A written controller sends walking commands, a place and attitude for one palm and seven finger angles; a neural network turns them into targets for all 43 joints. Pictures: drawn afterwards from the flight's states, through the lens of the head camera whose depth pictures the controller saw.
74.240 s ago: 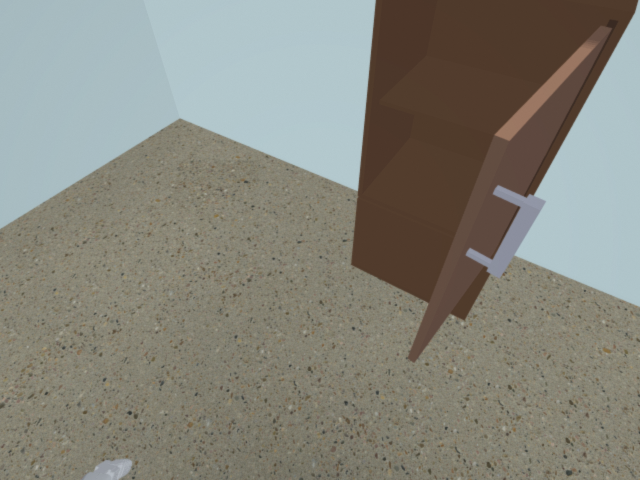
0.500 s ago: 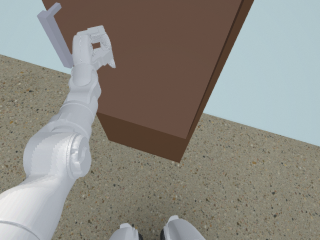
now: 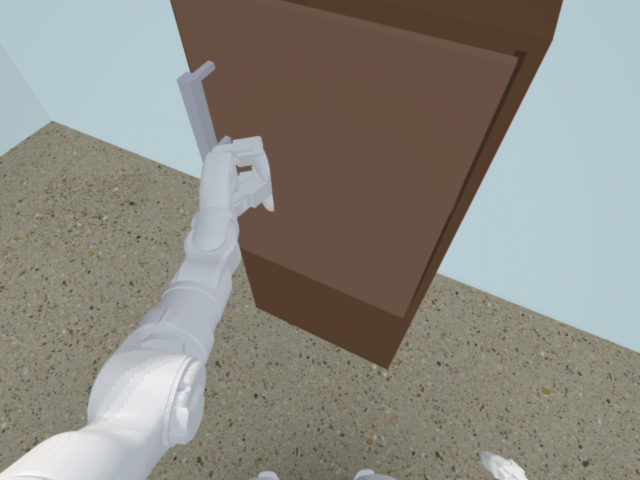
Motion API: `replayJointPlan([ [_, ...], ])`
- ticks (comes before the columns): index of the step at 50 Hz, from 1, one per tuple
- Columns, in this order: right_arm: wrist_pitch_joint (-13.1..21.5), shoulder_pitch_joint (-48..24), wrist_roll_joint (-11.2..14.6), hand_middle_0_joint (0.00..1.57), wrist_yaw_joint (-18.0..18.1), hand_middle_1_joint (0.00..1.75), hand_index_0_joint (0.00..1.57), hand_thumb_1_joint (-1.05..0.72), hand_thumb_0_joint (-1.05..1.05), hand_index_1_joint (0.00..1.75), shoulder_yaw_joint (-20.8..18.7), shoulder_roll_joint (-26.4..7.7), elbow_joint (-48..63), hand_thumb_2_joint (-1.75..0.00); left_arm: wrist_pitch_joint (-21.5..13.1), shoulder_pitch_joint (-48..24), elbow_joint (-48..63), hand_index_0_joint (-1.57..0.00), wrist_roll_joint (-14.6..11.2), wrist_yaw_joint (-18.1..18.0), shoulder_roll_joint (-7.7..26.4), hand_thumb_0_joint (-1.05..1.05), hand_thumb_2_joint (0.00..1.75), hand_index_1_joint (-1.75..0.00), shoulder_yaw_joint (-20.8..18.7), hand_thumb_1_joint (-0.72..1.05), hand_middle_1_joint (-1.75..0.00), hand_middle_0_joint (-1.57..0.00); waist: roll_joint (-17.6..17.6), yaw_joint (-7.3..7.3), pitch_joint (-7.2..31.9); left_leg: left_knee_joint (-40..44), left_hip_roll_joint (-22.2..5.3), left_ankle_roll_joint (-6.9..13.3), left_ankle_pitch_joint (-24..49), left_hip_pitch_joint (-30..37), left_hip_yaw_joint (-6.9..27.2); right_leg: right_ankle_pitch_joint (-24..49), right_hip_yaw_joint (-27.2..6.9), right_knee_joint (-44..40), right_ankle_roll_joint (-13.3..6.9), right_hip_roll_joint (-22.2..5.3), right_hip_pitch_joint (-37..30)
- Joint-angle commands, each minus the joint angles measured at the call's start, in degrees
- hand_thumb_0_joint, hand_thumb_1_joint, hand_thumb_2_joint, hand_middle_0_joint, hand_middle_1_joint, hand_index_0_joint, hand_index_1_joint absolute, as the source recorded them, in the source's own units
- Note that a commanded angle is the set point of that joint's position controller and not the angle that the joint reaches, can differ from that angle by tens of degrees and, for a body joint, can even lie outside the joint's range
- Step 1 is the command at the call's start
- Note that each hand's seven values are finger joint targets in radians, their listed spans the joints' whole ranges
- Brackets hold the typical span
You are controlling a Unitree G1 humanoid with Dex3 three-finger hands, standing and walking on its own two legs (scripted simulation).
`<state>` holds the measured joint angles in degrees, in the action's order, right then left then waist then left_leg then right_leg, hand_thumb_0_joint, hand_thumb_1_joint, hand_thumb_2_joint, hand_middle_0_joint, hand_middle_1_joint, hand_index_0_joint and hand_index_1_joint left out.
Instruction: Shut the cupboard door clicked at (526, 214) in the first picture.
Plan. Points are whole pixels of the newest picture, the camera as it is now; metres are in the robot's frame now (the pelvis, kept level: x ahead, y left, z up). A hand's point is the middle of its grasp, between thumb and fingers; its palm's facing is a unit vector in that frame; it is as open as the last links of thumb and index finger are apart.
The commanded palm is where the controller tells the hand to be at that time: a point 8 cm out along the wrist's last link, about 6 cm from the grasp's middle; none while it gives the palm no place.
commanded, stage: draw the hand back to the body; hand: left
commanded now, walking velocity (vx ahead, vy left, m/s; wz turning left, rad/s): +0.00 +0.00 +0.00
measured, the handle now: (209, 115) +0.62 +0.15 +0.09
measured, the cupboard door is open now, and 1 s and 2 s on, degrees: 0 0 0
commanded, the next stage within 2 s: step back with the hand held close in 1.58 s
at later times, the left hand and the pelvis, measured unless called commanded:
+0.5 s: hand (185, 235) +0.35 +0.13 +0.14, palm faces -0.05 -1.00 -0.03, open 3.1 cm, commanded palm +0.32 +0.19 +0.15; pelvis +0.00 +0.01 +0.02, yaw -1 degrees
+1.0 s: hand (14, 317) +0.25 +0.24 +0.18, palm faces +0.30 -0.90 -0.30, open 4.6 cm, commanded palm +0.20 +0.29 +0.20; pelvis +0.02 +0.02 +0.05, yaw +0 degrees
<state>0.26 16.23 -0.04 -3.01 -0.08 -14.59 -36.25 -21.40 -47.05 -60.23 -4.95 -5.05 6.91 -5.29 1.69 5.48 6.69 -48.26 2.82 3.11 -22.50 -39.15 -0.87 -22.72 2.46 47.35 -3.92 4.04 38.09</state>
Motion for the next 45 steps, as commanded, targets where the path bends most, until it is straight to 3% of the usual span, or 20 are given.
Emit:
replayJointPlan([
  [1,1.8,7.6,-0.1,0.2,0.3,0.3,0.2,-0.9,0.0,0.3,-2.7,-7.8,3.1,-0.9,-5.1,-30.1,10.2,-1.3,0.2,0.5,9.3,0.0,0.9,-1.5,-3.0,0.9,-1.5,-1.3,-2.1,2.54,22.1,2.8,-0.9,-0.8,12.8,12.1,2.4,20.5,-4.5,-5.4,3.2,-2.2,-7.7],
  [3,1.3,7.3,0.1,0.2,0.2,0.3,0.2,-0.9,0.0,0.3,-2.7,-8.2,4.9,-0.9,-5.3,-22.0,12.3,-1.3,-0.1,1.5,13.4,0.0,0.9,-1.5,-6.9,0.9,-1.5,-1.3,-0.6,-0.87,27.1,3.3,-0.8,-1.1,17.5,13.8,2.0,25.1,-4.4,-4.1,2.7,-2.1,-12.6],
  [5,0.9,6.1,0.8,0.2,0.1,0.3,0.2,-0.9,0.0,0.3,-2.5,-7.8,7.1,-0.9,-4.3,-16.3,17.5,-1.3,-0.6,3.2,11.8,0.0,0.9,-1.5,-5.3,0.9,-1.5,-1.3,-1.3,-1.79,27.4,4.0,-1.0,-1.0,20.0,14.8,1.3,28.5,-4.4,-4.6,2.9,-2.1,-15.0],
  [8,0.2,5.0,1.7,0.2,0.4,0.3,0.2,-0.9,0.0,0.3,-2.5,-7.8,9.5,-0.9,-0.9,-7.4,23.2,-1.3,-2.5,5.6,11.2,0.0,0.9,-1.5,-4.8,0.9,-1.5,-1.3,-6.6,-3.07,23.3,6.4,-1.2,-0.5,19.2,12.8,0.6,30.4,-4.6,-7.0,3.5,-2.1,-19.6],
  [11,0.2,2.6,2.6,0.2,1.4,0.3,0.2,-0.9,0.0,0.3,-2.4,-7.4,10.9,-0.9,1.6,-4.3,34.0,-1.3,-4.3,6.9,11.1,0.0,0.9,-1.5,-4.0,0.9,-1.5,-1.3,-6.8,-3.32,19.8,8.5,-1.5,-0.1,17.1,14.9,0.2,28.7,-4.9,-10.0,4.0,-2.2,-20.9],
  [13,0.9,1.1,2.9,0.2,2.0,0.3,0.2,-0.9,0.0,0.3,-2.3,-7.1,11.6,-0.9,2.0,-2.4,42.7,-1.3,-5.1,7.6,10.9,0.0,0.9,-1.5,-2.8,0.9,-1.5,-1.3,-5.1,-3.49,20.4,9.4,-1.6,0.1,17.7,18.2,0.3,27.9,-4.9,-10.9,4.1,-2.2,-21.7],
  [15,1.7,-0.5,3.2,0.2,2.6,0.3,0.2,-0.9,0.0,0.3,-1.9,-6.6,11.2,-0.9,3.3,1.6,46.8,-1.3,-5.5,8.2,10.8,0.0,0.9,-1.5,-2.1,0.9,-1.5,-1.3,-2.4,-3.62,17.8,10.6,-1.9,0.0,16.9,20.2,0.5,25.6,-4.3,-12.2,3.6,-2.1,-20.5],
  [16,2.0,-1.1,3.2,0.2,2.9,0.3,0.2,-0.9,0.0,0.3,-1.8,-6.5,10.9,-0.9,4.0,2.9,47.8,-1.3,-5.8,8.5,10.3,0.0,0.9,-1.5,-1.5,0.9,-1.5,-1.3,-3.4,-3.36,15.8,11.3,-2.1,0.0,16.0,20.7,0.9,23.8,-4.1,-13.0,3.6,-2.1,-19.9],
  [20,3.1,-4.4,3.9,0.2,3.9,0.3,0.2,-0.9,0.0,0.3,-1.1,-6.3,11.2,-0.9,7.6,11.1,52.8,-1.3,-6.7,9.8,11.2,0.0,0.9,-1.5,-1.5,0.9,-1.5,-1.3,-0.7,-4.32,11.7,14.0,-2.2,-0.2,13.3,22.4,1.5,18.5,-3.9,-15.5,3.2,-2.4,-19.4],
  [25,3.8,-8.4,4.3,0.2,5.0,0.3,0.2,-0.9,0.0,0.3,-0.1,-6.3,12.6,-0.9,12.7,17.4,58.7,-1.16,-8.1,11.2,12.7,0.0,0.9,-1.35,-2.5,0.9,-1.35,-1.16,-2.3,-5.28,8.2,16.9,-2.3,-0.3,11.3,23.7,2.5,15.0,-3.2,-17.6,2.7,-2.9,-21.1],
  [26,2.9,-10.4,3.6,0.2,5.5,0.3,0.2,-0.9,0.0,0.3,-0.3,-4.5,12.7,-0.9,11.7,17.5,64.8,-1.13,-3.0,7.9,14.4,0.0,0.9,-1.32,1.2,0.9,-1.32,-1.13,-2.5,-5.56,6.4,19.3,-2.4,-0.5,11.0,24.8,2.7,14.2,-6.2,-20.9,2.9,-4.3,-22.4],
  [27,2.4,-10.4,3.4,0.2,5.9,0.3,0.2,-0.9,0.0,0.3,-0.2,-4.6,12.5,-0.9,12.3,21.8,64.3,-1.11,-2.5,5.9,14.3,0.0,0.9,-1.29,0.0,0.9,-1.29,-1.11,-3.6,-5.36,5.4,20.1,-2.8,-0.6,10.2,25.1,2.8,13.0,-6.1,-21.8,3.0,-4.5,-23.5],
  [31,0.5,-12.0,3.0,0.2,6.7,0.3,0.2,-0.9,0.0,0.3,0.5,-4.2,12.3,-0.9,14.0,29.5,67.3,-1.0,-1.1,3.0,15.3,0.0,0.9,-1.17,-1.5,0.9,-1.17,-1.0,-3.9,-6.0,3.8,23.2,-3.2,-0.6,12.4,28.3,2.8,15.1,-5.4,-24.2,2.8,-4.5,-27.5],
  [36,-0.1,-13.4,2.5,0.2,6.9,0.3,0.2,-0.9,0.0,0.3,1.2,-3.9,12.5,-0.9,15.1,34.1,74.5,-0.86,-0.1,1.8,16.3,0.0,0.9,-1.02,-2.9,0.9,-1.02,-0.86,2.0,-6.34,2.6,26.2,-3.4,-1.2,16.3,32.9,3.2,18.0,-4.1,-26.3,2.1,-4.0,-30.1],
  [38,0.4,-13.9,2.1,0.2,6.9,0.3,0.2,-0.9,0.0,0.3,1.1,-4.1,12.6,-0.9,15.4,36.9,77.5,-0.81,0.1,1.6,16.6,0.0,0.9,-0.96,-3.2,0.9,-0.96,-0.81,1.2,-6.64,2.5,27.0,-3.8,-1.3,18.3,34.0,3.6,19.1,-3.7,-27.1,2.0,-3.7,-31.0],
  [40,0.8,-13.8,1.8,0.2,6.7,0.3,0.2,-0.9,0.0,0.3,1.3,-3.9,12.7,-0.9,15.4,40.1,80.9,-0.75,0.5,1.1,16.7,0.0,0.9,-0.9,-3.8,0.9,-0.9,-0.75,3.2,-6.85,2.9,27.8,-3.9,-1.7,20.7,35.5,3.8,20.4,-3.3,-27.0,1.8,-3.7,-32.1],
  [42,1.0,-13.7,1.5,0.2,6.6,0.3,0.2,-0.9,0.0,0.3,1.2,-4.0,12.6,-0.9,15.8,44.8,82.3,-0.69,0.4,0.7,17.9,0.0,0.9,-0.84,-5.9,0.9,-0.84,-0.69,0.9,-7.24,2.1,27.9,-4.0,-1.8,22.1,35.3,3.9,21.5,-3.0,-27.4,1.9,-3.6,-32.7],
  [45,1.2,-13.7,1.2,0.2,6.4,0.3,0.2,-0.9,0.0,0.3,0.9,-4.0,12.5,-0.9,16.1,50.8,84.8,-0.61,0.5,0.5,18.4,0.0,0.9,-0.75,-7.8,0.9,-0.75,-0.61,0.4,-7.62,1.9,27.8,-4.2,-2.3,25.7,35.6,3.8,23.5,-2.8,-27.3,2.0,-3.8,-33.6],
])
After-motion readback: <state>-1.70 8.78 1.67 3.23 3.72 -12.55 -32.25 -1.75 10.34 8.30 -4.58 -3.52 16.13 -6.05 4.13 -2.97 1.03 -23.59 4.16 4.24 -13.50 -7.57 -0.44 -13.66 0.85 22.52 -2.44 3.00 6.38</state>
